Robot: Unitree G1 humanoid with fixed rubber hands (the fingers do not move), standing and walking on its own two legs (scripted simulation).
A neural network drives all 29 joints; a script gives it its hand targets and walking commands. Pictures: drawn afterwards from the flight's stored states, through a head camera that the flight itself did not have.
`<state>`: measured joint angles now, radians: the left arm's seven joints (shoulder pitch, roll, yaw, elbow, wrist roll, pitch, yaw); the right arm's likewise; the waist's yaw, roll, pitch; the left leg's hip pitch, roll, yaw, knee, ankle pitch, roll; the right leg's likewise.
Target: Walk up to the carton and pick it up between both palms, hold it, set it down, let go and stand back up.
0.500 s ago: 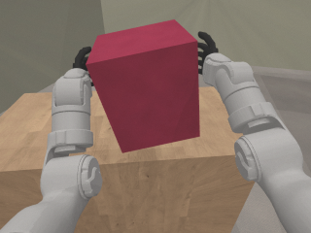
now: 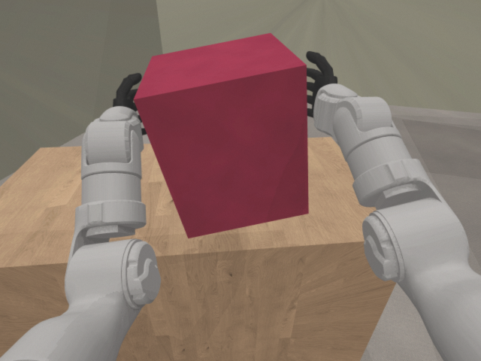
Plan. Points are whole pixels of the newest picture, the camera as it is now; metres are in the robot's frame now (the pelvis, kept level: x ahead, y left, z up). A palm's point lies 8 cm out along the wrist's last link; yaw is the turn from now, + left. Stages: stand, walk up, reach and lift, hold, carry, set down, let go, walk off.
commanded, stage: hold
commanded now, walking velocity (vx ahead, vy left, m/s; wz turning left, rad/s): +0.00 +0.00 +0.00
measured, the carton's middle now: (229, 134) +0.40 +0.01 +0.27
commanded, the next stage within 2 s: none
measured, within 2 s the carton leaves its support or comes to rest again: neither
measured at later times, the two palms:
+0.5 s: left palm (130, 122) +0.37 +0.16 +0.31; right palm (326, 99) +0.37 -0.14 +0.33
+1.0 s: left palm (128, 123) +0.37 +0.17 +0.30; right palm (323, 101) +0.36 -0.13 +0.33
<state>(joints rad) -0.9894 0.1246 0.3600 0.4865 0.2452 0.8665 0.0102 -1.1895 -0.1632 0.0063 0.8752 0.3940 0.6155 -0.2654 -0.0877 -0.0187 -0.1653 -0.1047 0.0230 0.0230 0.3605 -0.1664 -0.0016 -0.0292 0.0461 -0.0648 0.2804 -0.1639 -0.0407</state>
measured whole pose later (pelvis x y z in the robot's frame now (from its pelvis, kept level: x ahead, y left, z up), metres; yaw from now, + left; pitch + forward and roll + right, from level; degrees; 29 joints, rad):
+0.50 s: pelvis +0.00 +0.00 +0.00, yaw +0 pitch -5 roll -1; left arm -0.99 0.12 0.37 0.52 0.24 0.85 0.02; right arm -1.21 -0.17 0.01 0.92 0.39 0.61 -0.26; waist -0.09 -0.01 -0.17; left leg -0.11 0.03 0.02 0.36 -0.16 -0.01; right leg -0.04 0.05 -0.07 0.28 -0.16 -0.05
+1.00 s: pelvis +0.00 +0.00 +0.00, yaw +0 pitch -5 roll -1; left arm -0.98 0.12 0.36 0.49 0.24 0.86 0.01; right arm -1.18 -0.16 0.01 0.87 0.40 0.62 -0.27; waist -0.09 -0.02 -0.17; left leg -0.11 0.02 0.02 0.36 -0.17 0.00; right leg -0.04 0.05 -0.07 0.28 -0.16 -0.04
